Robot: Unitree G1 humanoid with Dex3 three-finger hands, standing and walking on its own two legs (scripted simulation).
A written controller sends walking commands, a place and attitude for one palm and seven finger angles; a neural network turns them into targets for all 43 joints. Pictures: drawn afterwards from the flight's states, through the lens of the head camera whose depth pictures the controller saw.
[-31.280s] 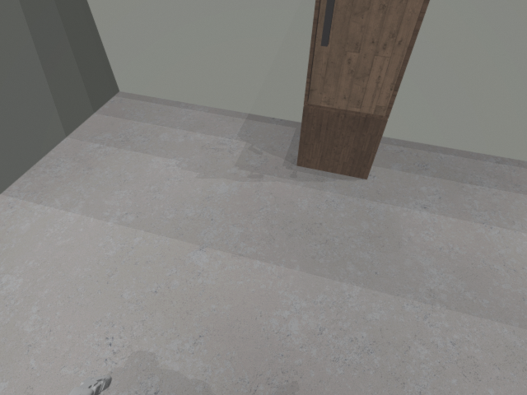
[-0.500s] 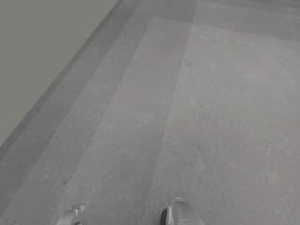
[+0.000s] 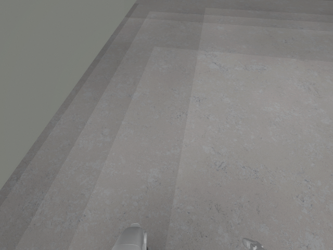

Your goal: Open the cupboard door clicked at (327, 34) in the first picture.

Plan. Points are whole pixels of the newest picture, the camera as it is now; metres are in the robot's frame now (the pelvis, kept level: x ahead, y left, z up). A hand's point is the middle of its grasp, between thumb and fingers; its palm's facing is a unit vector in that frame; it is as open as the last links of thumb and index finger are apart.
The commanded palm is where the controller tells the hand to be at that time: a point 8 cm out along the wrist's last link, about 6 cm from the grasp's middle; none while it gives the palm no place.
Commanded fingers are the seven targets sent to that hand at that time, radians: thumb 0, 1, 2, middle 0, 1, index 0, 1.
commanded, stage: walk to a spot facing it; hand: left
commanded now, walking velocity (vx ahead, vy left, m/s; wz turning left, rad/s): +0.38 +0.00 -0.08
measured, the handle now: out of the picture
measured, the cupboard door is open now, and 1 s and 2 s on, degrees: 49 49 49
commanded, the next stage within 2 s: turn to face it in 0.36 s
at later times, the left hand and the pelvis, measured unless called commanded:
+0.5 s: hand (121, 174) +0.36 +0.20 -0.17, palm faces -0.13 -0.97 -0.20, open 7.3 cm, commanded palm none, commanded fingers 0.00 0.90 0.90 -0.20 -0.30 -0.20 -0.30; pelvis +0.26 +0.01 +0.00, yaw -9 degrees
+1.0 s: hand (139, 143) +0.51 +0.16 -0.20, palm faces +0.11 -0.99 -0.13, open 7.2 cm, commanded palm none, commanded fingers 0.00 0.90 0.90 -0.20 -0.30 -0.20 -0.30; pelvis +0.41 -0.02 -0.03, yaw +6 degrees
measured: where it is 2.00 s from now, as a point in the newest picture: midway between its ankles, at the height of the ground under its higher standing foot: (191, 204)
